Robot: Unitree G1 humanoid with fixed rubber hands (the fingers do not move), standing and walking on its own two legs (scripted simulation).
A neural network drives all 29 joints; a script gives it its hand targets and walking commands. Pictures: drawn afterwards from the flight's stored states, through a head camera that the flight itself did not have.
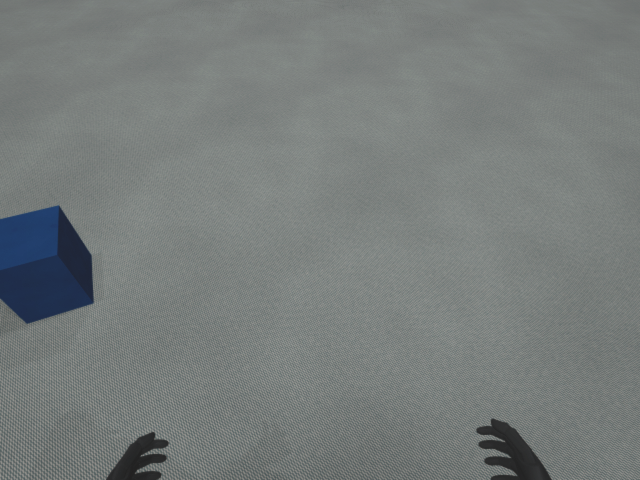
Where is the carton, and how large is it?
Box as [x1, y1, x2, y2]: [0, 205, 93, 323]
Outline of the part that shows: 58,205 0,219 0,298 27,323 93,302 91,256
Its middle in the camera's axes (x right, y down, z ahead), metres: -0.99 +0.09 +1.37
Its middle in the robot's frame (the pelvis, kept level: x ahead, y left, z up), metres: +0.96 +0.97 -0.61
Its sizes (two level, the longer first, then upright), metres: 0.256 0.220 0.278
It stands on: the floor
